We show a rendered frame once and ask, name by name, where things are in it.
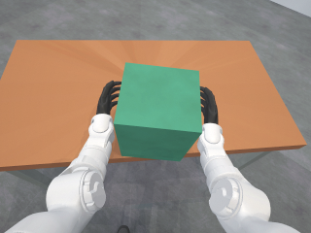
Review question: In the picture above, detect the robot left forearm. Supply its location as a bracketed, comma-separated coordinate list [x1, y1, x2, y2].
[46, 114, 115, 208]

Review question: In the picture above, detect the robot left hand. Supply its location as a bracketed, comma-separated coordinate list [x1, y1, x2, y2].
[96, 81, 121, 115]

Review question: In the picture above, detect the left robot upper arm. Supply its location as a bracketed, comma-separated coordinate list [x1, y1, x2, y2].
[5, 170, 106, 233]

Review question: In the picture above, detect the table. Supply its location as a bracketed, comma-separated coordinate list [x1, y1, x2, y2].
[0, 40, 307, 190]

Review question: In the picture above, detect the robot right hand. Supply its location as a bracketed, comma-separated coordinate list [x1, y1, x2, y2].
[199, 86, 219, 124]

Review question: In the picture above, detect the robot right forearm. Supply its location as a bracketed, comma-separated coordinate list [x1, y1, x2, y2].
[197, 123, 252, 194]

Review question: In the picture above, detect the right robot upper arm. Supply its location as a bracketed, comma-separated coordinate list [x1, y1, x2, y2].
[209, 177, 300, 233]

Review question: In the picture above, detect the carton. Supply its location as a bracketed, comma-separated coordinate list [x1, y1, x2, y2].
[114, 62, 202, 162]

